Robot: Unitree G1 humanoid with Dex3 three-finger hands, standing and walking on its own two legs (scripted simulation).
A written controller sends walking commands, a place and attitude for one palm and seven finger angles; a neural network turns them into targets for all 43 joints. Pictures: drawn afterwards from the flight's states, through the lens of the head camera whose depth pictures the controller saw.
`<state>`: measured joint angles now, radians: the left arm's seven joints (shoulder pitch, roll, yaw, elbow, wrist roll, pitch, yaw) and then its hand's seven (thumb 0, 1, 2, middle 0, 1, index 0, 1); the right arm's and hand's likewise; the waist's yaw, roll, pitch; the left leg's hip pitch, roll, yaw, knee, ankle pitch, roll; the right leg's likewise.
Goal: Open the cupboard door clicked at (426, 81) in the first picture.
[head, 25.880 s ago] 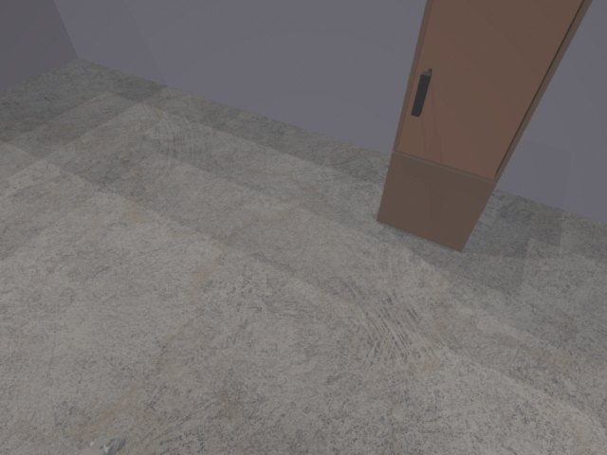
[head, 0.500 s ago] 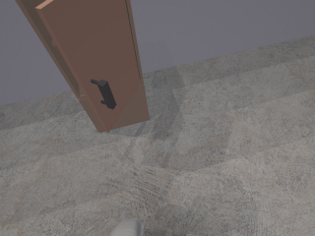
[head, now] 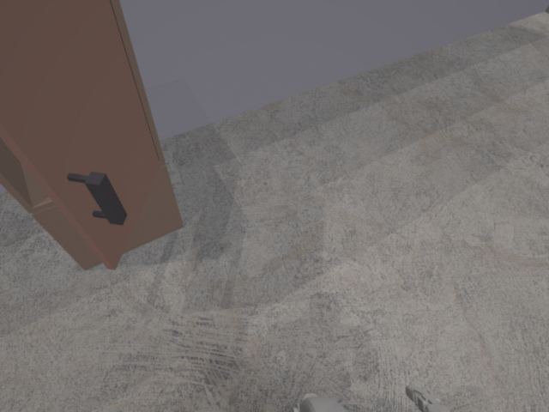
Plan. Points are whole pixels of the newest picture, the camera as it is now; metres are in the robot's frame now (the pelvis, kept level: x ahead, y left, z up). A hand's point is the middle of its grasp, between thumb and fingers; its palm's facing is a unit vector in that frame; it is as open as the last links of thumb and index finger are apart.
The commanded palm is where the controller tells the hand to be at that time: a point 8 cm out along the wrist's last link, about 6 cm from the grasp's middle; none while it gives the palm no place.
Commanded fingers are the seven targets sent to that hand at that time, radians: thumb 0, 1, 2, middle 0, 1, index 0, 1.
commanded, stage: walk to a spot facing it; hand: left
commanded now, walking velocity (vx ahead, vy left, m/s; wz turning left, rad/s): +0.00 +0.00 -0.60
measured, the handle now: (97, 198) +0.45 +0.39 -0.09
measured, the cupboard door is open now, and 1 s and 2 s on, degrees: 51 51 51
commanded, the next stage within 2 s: turn to face it in 1.90 s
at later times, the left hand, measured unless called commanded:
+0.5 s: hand (212, 370) +0.19 +0.11 -0.16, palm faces -0.32 -0.92 -0.23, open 7.4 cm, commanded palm none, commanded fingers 0.00 0.90 0.90 -0.20 -0.30 -0.20 -0.30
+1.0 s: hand (305, 238) +0.46 -0.03 -0.15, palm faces -0.62 -0.76 -0.19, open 7.4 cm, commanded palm none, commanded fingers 0.00 0.90 0.90 -0.20 -0.30 -0.20 -0.30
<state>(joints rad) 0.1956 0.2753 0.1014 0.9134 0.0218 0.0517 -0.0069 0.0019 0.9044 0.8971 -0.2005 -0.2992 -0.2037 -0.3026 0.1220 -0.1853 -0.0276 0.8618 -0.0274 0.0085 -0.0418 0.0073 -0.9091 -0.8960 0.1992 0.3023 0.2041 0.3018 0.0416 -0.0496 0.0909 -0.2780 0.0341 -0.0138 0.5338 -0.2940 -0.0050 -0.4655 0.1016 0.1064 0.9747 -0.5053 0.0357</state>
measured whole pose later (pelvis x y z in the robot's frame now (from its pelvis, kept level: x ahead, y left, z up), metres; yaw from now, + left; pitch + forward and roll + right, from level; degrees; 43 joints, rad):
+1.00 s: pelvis +0.24 -0.11 +0.00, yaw -37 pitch +2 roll +0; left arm 0.10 0.24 0.07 0.93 0.03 0.02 -0.06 0.00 0.91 0.90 -0.19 -0.30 -0.20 -0.30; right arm 0.43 -0.18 -0.02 1.01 -0.04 -0.07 -0.02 0.01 -0.91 -0.90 0.20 0.30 0.20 0.30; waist -0.03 -0.01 0.07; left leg -0.04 0.10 0.25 0.35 -0.32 -0.04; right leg -0.61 -0.08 -0.08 0.85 -0.19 -0.01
